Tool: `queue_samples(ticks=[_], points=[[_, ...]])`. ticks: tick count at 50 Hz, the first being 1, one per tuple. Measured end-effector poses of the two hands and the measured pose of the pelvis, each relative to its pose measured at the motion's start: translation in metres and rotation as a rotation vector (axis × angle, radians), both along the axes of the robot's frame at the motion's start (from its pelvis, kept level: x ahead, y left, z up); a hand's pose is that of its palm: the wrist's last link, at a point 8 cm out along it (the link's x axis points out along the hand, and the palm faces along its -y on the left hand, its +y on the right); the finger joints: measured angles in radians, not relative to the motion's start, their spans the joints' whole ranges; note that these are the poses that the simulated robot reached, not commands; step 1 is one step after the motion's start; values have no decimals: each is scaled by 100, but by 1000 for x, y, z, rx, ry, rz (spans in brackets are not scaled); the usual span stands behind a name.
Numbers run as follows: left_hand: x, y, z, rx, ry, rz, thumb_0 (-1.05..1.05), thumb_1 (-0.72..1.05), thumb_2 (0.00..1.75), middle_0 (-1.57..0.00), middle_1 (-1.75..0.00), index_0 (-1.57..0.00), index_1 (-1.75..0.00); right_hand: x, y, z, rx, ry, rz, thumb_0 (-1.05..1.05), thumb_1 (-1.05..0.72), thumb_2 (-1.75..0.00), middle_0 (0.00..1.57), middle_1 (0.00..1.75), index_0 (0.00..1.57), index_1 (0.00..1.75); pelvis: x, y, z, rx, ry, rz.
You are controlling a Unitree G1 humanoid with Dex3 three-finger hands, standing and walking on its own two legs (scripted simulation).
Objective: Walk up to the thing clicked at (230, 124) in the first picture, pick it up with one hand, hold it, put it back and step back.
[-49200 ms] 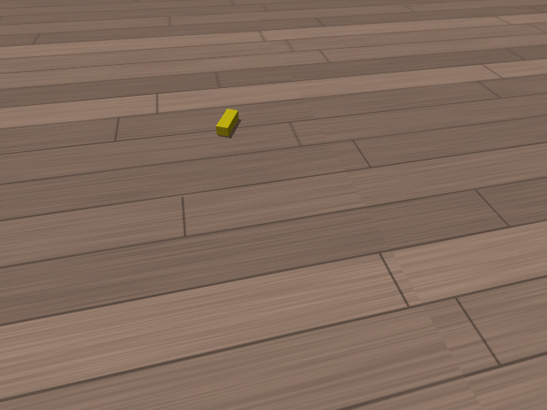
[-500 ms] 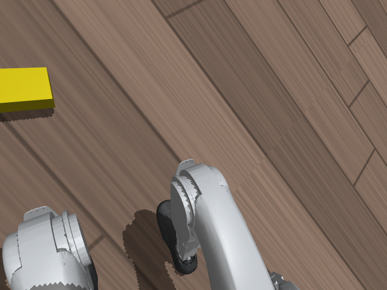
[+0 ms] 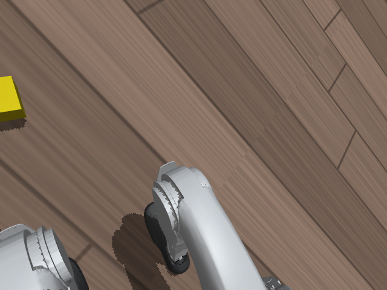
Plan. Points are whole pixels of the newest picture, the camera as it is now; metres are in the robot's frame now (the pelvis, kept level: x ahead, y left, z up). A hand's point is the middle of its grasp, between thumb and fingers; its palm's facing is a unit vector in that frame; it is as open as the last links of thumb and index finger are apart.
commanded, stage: approach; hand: left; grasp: from above
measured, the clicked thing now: out of the picture +0.57 +0.26 -0.30
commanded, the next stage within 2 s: close in in 0.26 s
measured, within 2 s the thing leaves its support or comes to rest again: neither
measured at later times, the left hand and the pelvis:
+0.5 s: hand out of the picture +0.57 +0.23 -0.17, palm faces -0.37 -0.02 -0.93, open 13.0 cm; pelvis +0.00 +0.00 +0.00, yaw +0 degrees
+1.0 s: hand out of the picture +0.54 +0.24 -0.23, palm faces -0.48 -0.04 -0.87, open 13.2 cm; pelvis -0.01 +0.00 -0.01, yaw -1 degrees
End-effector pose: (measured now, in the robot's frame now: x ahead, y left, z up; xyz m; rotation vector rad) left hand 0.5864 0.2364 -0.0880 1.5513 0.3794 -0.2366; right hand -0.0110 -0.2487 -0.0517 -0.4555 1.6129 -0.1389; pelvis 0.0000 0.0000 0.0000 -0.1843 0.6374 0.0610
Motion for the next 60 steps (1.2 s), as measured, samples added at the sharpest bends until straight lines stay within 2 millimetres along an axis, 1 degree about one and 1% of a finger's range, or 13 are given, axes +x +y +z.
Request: queue_samples(ticks=[3,8,13,17,21,25,29,33,38,43,46,53,60], points=[[-8,5,-3,19,59,36,1,-46,99,-8,-115,-12,-112,-3,3,-3,19,7,-9,0,-91,-89,20,30,21,30,-1,0,2,2,-9,-1],[-31,18,-22,4,173,59,1,-45,99,-8,-117,-13,-113,-4,1,-7,31,22,20,0,-91,-89,20,30,21,30,-8,0,2,3,-36,3],[-44,26,-38,-57,185,2,1,-44,99,-9,-119,-14,-115,-2,-7,-7,-10,55,85,0,-92,-89,20,30,21,30,-13,-1,-4,-1,-60,8],[-41,19,-41,-74,113,-88,0,-43,99,-9,-120,-14,-116,4,-14,-4,-52,77,126,0,-92,-89,20,30,21,30,-13,-1,-9,-9,-67,14],[-29,7,-33,-70,27,-136,0,-43,101,-9,-120,-14,-116,14,-16,-1,-70,63,135,0,-92,-89,20,30,21,30,-9,0,-8,-17,-47,18],[-14,-1,-22,-50,-19,-109,0,-43,103,-10,-120,-14,-116,24,-13,2,-63,14,120,0,-92,-89,20,30,21,30,-4,1,-5,-19,-22,13],[-5,-5,-20,-22,3,-49,0,-41,105,-10,-120,-15,-116,26,-8,1,-41,-27,91,0,-91,-89,20,29,21,30,-1,2,-2,-19,-8,6],[-6,-7,-29,-8,53,-3,0,-40,104,-10,-119,-15,-116,18,0,-4,-5,-18,61,0,-91,-89,20,29,21,30,0,3,-2,-13,-7,0],[-19,-6,-52,-19,138,25,1,-40,102,-9,-119,-14,-115,5,8,-8,27,21,51,0,-91,-89,20,29,21,30,-3,2,-3,-8,-25,-1],[-34,-2,-79,-50,185,-13,1,-41,101,-9,-118,-14,-114,-4,7,-6,16,59,72,0,-91,-89,20,30,21,30,-7,0,-8,-13,-51,0],[-39,1,-89,-63,165,-47,1,-41,100,-9,-118,-14,-114,-6,3,-3,-1,80,96,0,-91,-89,20,30,21,30,-9,-1,-11,-17,-64,0],[-37,11,-88,-58,89,-69,0,-42,101,-9,-116,-13,-112,0,-5,3,-28,80,145,0,-91,-90,20,30,21,30,-6,0,-14,-29,-64,-5],[-32,11,-91,-46,80,-39,0,-41,105,-10,-116,-13,-113,15,-2,4,-22,23,168,0,-91,-89,20,29,21,30,-1,3,-12,-41,-55,-10]])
